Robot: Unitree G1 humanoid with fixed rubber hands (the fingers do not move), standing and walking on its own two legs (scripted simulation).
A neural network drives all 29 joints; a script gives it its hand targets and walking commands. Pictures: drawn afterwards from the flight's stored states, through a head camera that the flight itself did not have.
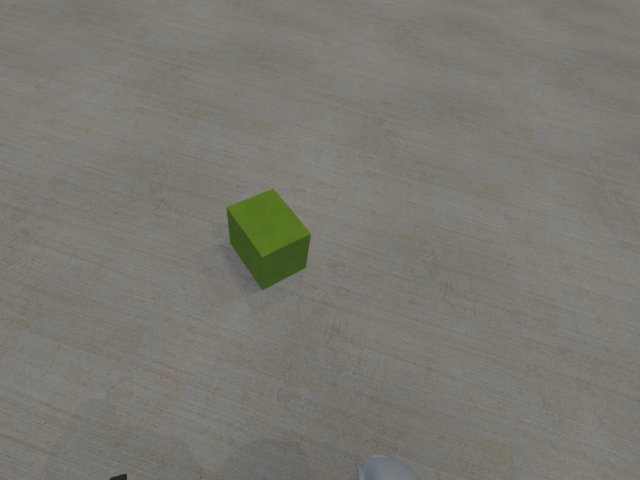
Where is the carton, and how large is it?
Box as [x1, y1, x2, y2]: [226, 189, 310, 289]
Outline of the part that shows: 273,189 226,207 230,243 262,289 305,267 310,233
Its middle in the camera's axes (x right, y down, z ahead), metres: -0.19 +0.01 +1.43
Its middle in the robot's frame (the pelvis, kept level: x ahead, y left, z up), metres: +0.96 +0.15 -0.68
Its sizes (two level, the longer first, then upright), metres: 0.247 0.190 0.210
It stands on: the floor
